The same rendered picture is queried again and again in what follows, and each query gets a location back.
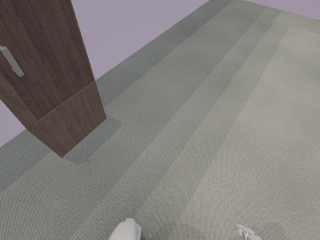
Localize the handle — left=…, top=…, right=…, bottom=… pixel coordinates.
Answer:
left=0, top=46, right=25, bottom=77

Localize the robot left thigh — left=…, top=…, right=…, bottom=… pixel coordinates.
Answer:
left=108, top=221, right=141, bottom=240

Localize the cupboard door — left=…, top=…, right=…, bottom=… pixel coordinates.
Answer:
left=0, top=0, right=94, bottom=120

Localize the robot left shin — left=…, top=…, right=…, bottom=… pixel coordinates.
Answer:
left=125, top=218, right=135, bottom=222

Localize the robot right hand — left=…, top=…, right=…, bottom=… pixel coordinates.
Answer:
left=234, top=224, right=262, bottom=240

